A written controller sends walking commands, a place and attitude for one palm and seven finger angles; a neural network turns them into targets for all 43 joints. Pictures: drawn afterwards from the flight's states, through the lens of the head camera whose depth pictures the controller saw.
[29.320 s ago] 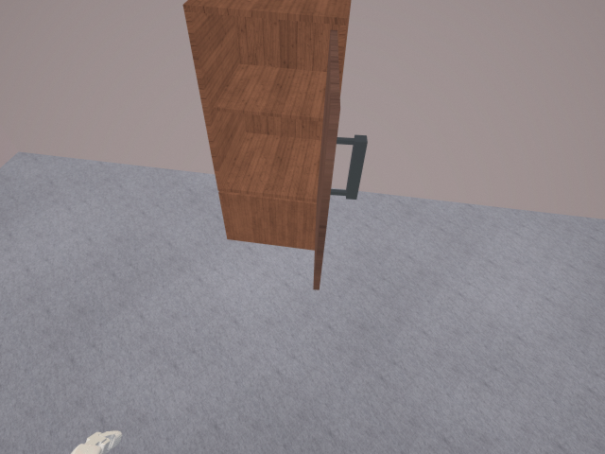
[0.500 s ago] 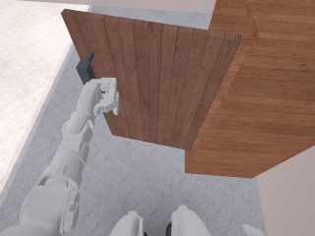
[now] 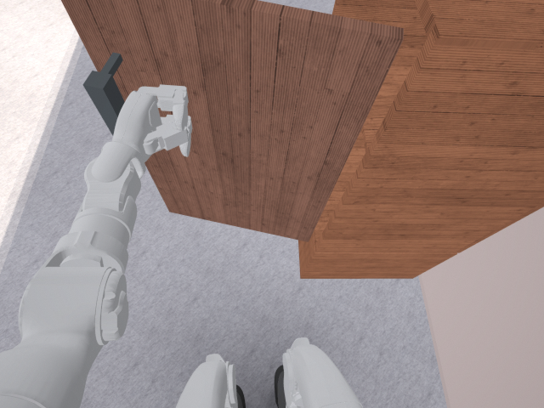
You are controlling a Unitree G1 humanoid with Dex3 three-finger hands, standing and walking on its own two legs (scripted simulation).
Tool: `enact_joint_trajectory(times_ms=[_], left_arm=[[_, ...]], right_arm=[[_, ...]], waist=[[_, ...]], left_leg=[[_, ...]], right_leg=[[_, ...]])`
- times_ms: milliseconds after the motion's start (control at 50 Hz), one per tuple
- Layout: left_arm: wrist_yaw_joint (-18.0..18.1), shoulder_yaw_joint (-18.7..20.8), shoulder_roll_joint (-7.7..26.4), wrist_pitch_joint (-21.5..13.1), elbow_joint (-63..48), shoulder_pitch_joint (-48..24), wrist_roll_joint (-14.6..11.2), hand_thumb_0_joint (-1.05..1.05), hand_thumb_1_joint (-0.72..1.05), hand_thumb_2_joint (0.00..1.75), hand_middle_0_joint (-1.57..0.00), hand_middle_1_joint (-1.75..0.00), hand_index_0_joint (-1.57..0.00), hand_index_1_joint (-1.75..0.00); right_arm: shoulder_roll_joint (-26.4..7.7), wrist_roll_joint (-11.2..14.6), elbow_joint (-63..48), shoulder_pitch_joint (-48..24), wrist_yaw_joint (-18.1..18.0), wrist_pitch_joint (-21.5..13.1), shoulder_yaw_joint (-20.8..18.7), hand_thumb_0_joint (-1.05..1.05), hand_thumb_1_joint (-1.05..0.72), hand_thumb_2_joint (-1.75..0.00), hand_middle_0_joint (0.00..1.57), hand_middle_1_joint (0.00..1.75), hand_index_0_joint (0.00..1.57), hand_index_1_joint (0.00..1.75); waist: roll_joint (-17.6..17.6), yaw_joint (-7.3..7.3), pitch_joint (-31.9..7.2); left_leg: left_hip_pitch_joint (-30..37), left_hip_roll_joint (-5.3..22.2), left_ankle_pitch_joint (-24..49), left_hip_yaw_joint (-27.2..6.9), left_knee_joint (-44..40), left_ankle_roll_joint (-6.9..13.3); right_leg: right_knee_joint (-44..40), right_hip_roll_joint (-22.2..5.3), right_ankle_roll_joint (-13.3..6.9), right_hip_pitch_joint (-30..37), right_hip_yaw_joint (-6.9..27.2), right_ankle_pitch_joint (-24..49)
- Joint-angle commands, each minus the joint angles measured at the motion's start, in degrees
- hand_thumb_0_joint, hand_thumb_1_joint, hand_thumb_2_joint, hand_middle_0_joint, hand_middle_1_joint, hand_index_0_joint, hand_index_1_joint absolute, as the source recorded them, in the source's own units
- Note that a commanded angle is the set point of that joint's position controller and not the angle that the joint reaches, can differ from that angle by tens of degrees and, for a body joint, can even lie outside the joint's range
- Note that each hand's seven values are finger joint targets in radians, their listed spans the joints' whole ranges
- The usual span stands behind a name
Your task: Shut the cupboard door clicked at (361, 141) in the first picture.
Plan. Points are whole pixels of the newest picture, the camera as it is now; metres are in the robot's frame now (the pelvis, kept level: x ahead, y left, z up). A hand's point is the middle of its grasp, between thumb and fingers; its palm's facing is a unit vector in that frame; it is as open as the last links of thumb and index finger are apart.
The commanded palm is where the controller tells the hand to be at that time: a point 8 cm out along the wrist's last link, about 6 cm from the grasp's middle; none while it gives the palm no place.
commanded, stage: push the door shut along its arc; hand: left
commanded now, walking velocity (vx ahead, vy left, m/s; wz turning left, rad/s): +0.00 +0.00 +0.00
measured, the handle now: (126, 112) +0.54 +0.17 +0.06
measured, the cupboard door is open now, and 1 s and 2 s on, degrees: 77 59 59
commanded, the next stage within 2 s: pull the fist back off the door in 0.52 s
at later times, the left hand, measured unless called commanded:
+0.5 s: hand (208, 108) +0.53 +0.05 +0.07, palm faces -0.44 -0.90 -0.04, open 3.6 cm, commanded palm +0.54 +0.07 +0.07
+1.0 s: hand (230, 116) +0.53 +0.02 +0.06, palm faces +0.01 -1.00 -0.08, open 3.2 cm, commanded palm +0.50 +0.08 +0.07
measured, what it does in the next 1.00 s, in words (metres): stands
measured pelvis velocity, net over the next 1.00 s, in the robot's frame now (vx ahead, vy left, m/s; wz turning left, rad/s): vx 0.01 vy -0.01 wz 0.00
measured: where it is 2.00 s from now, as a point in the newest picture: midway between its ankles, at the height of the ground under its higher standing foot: outside the picture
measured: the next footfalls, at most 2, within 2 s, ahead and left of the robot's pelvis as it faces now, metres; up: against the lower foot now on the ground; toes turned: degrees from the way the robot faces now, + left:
none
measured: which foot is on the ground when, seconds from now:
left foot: down 0.00-1.00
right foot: down 0.00-1.00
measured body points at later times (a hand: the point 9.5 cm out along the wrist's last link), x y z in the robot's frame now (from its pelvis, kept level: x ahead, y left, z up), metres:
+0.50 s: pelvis +0.00 +0.00 -0.01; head +0.16 +0.02 +0.41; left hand +0.55 +0.10 +0.08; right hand +0.01 -0.27 -0.12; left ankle +0.01 +0.07 -0.64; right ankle +0.04 -0.09 -0.64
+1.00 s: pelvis +0.01 -0.01 +0.00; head +0.15 -0.02 +0.43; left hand +0.52 +0.07 +0.06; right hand +0.01 -0.26 -0.13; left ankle +0.01 +0.07 -0.64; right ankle +0.04 -0.09 -0.64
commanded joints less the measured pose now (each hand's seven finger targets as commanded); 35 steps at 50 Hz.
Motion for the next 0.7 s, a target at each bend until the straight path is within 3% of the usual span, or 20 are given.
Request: enact_joint_trajectory(times_ms=[0,60,80,100,140,200,260,300,320,360,440,500,540,600,620,640,660,680], left_arm=[[-0.66,-0.71,6.73,-2.31,-10.28,-30.35,-1.23,0.0,0.9,0.9,-1.3,-1.5,-1.3,-1.5],[-0.81,0.04,8.39,-2.2,-11.37,-34.04,-1.41,0.0,0.9,0.9,-1.3,-1.5,-1.3,-1.5],[-1.03,-0.7,7.81,-2.08,-10.67,-33.95,-1.11,0.0,0.9,0.9,-1.3,-1.5,-1.3,-1.5],[-1.31,-2.77,5.42,-1.68,-9.94,-34.8,-1.15,0.0,0.9,0.9,-1.3,-1.5,-1.3,-1.5],[-1.55,-3.37,5.12,-1.22,-9.3,-36.56,-1.05,0.0,0.9,0.9,-1.3,-1.5,-1.3,-1.5],[-1.55,-4.55,4.33,-0.88,-9.7,-40.33,-0.86,0.0,0.9,0.9,-1.3,-1.5,-1.3,-1.5],[-1.82,-3.88,4.96,-0.49,-9.62,-40.93,-0.96,0.0,0.9,0.9,-1.3,-1.5,-1.3,-1.5],[-2.19,-5.13,3.68,0.32,-8.64,-41.76,-0.79,0.0,0.9,0.9,-1.3,-1.5,-1.3,-1.5],[-2.26,-6.54,1.91,0.88,-8.19,-43.25,-0.75,0.0,0.9,0.9,-1.3,-1.5,-1.3,-1.5],[-1.85,-5.64,2.9,1.5,-7.04,-45.47,-0.64,0.0,0.9,0.9,-1.3,-1.5,-1.3,-1.5],[-1.68,-4.95,3.67,2.6,-6.45,-46.71,-0.14,0.0,0.9,0.9,-1.3,-1.5,-1.3,-1.5],[-2.56,-6.23,1.9,2.68,-7.67,-47.2,-0.35,0.0,0.9,0.9,-1.3,-1.5,-1.3,-1.5],[-2.92,-5.12,3.49,3.42,-6.53,-46.62,-0.24,0.0,0.9,0.9,-1.3,-1.5,-1.3,-1.5],[-2.95,-4.33,4.83,3.97,-7.0,-48.86,0.09,0.0,0.9,0.9,-1.3,-1.5,-1.3,-1.5],[7.82,8.51,8.11,4.7,-5.5,-44.66,-3.56,0.0,0.9,0.9,-1.3,-1.5,-1.3,-1.5],[13.19,5.14,3.96,4.99,-3.86,-40.34,-1.82,0.0,0.9,0.9,-1.3,-1.5,-1.3,-1.5],[16.3,5.62,2.77,4.61,-3.54,-37.1,-1.23,0.0,0.9,0.9,-1.3,-1.5,-1.3,-1.5],[19.29,5.44,-0.34,3.79,-5.38,-36.3,-1.28,0.0,0.9,0.9,-1.3,-1.5,-1.3,-1.5]], right_arm=[[-9.88,0.23,-2.86,7.66,-0.71,-1.38,-3.6,0.0,-0.9,-0.9,0.2,0.3,0.2,0.3],[-10.03,0.05,-2.73,8.19,-0.94,-1.6,-3.46,0.0,-0.9,-0.9,0.2,0.3,0.2,0.3],[-10.01,0.06,-2.39,8.06,-0.93,-1.62,-3.48,0.0,-0.9,-0.9,0.2,0.3,0.2,0.3],[-9.89,0.06,-2.15,7.86,-0.86,-1.68,-3.45,0.0,-0.9,-0.9,0.2,0.3,0.2,0.3],[-10.16,-0.02,-1.52,8.21,-0.9,-1.84,-3.58,0.0,-0.9,-0.9,0.2,0.3,0.2,0.3],[-10.3,-0.35,-0.84,8.54,-0.86,-2.2,-3.5,0.0,-0.9,-0.9,0.2,0.3,0.2,0.3],[-10.51,-0.47,-0.81,9.15,-0.89,-2.43,-3.65,0.0,-0.9,-0.9,0.2,0.3,0.2,0.3],[-10.53,-0.55,-0.26,9.07,-0.85,-2.37,-3.58,0.0,-0.9,-0.9,0.2,0.3,0.2,0.3],[-10.37,-0.53,-0.04,8.84,-0.83,-2.42,-3.53,0.0,-0.9,-0.9,0.2,0.3,0.2,0.3],[-10.61,-0.73,0.24,9.54,-0.91,-2.52,-3.37,0.0,-0.9,-0.9,0.2,0.3,0.2,0.3],[-10.66,-1.1,0.4,10.16,-0.87,-2.7,-3.43,0.0,-0.9,-0.9,0.2,0.3,0.2,0.3],[-10.47,-1.31,0.62,10.0,-0.63,-2.95,-3.46,0.0,-0.9,-0.9,0.2,0.3,0.2,0.3],[-10.6,-1.27,0.77,10.46,-0.72,-2.9,-3.51,0.0,-0.9,-0.9,0.2,0.3,0.2,0.3],[-10.53,-1.35,0.99,10.91,-0.94,-3.0,-3.33,0.0,-0.9,-0.9,0.2,0.3,0.2,0.3],[-9.18,-1.96,-0.54,12.69,-0.2,-3.32,-2.94,0.0,-0.9,-0.9,0.2,0.3,0.2,0.3],[-8.76,-2.48,-1.21,12.52,1.06,-3.23,-2.73,0.0,-0.9,-0.9,0.2,0.3,0.2,0.3],[-8.7,-2.62,-1.55,12.64,1.85,-3.05,-3.03,0.0,-0.9,-0.9,0.2,0.3,0.2,0.3],[-8.31,-3.23,-2.09,12.84,2.68,-2.85,-3.34,0.0,-0.9,-0.9,0.2,0.3,0.2,0.3]], waist=[[1.21,-3.6,-27.74],[2.71,-4.05,-29.09],[4.03,-3.84,-29.68],[3.77,-4.78,-28.64],[3.76,-5.43,-28.05],[6.58,-6.21,-29.55],[5.8,-6.34,-32.0],[5.87,-6.65,-31.96],[6.99,-7.52,-30.64],[6.3,-8.12,-29.43],[5.18,-8.55,-31.46],[8.24,-8.02,-34.29],[6.36,-8.2,-33.61],[6.85,-8.56,-34.18],[9.26,-4.04,-34.11],[7.75,-4.58,-32.95],[6.73,-3.82,-33.17],[4.34,-4.08,-33.83]], left_leg=[[18.23,1.94,20.99,-8.52,-6.96,-2.05],[18.1,1.55,21.39,-8.32,-6.41,-1.79],[19.69,1.8,22.25,-8.93,-6.48,-2.16],[20.16,1.93,21.63,-9.15,-6.32,-2.11],[20.34,2.1,20.88,-9.66,-6.04,-2.13],[22.92,2.33,22.65,-10.63,-5.41,-2.36],[24.13,2.24,24.61,-11.04,-4.76,-2.25],[24.64,2.59,25.16,-11.67,-4.63,-2.51],[24.51,2.55,24.45,-11.49,-4.54,-2.44],[23.39,2.48,23.58,-11.76,-4.3,-2.22],[22.24,2.35,24.25,-11.24,-3.19,-1.98],[25.71,2.35,27.9,-11.6,-2.86,-2.36],[24.38,2.26,26.91,-11.07,-2.74,-2.18],[23.51,2.23,27.56,-10.57,-2.28,-2.05],[19.41,2.16,26.21,-9.89,-3.83,-3.26],[18.2,2.33,26.04,-9.88,-4.59,-3.65],[18.8,2.61,27.68,-10.62,-5.07,-4.1],[18.46,2.53,28.96,-9.9,-4.78,-4.16]], right_leg=[[-7.31,-0.58,0.95,12.52,4.49,15.29],[-7.01,-0.48,0.63,12.74,4.45,15.54],[-6.65,-0.55,0.57,11.33,4.15,15.38],[-6.89,-0.48,0.69,9.57,4.02,14.46],[-6.9,-0.47,0.69,7.83,3.81,13.24],[-5.99,-0.42,0.5,4.68,3.16,12.86],[-5.43,-0.18,0.29,4.74,2.89,13.74],[-5.12,-0.28,0.45,3.56,2.7,13.74],[-5.28,-0.25,0.53,2.1,2.67,13.14],[-4.96,-0.06,0.39,1.04,2.27,12.12],[-4.42,0.08,0.42,2.15,2.39,13.33],[-3.71,0.12,0.25,1.09,2.22,14.68],[-4.07,0.28,0.32,1.93,2.23,14.65],[-3.56,0.3,0.26,2.54,2.33,15.71],[-3.75,-0.45,0.3,5.93,3.36,15.88],[-4.1,-0.55,0.72,7.39,3.17,16.38],[-3.56,-0.57,0.81,7.45,2.73,16.93],[-3.63,-0.68,1.15,8.66,2.73,18.86]])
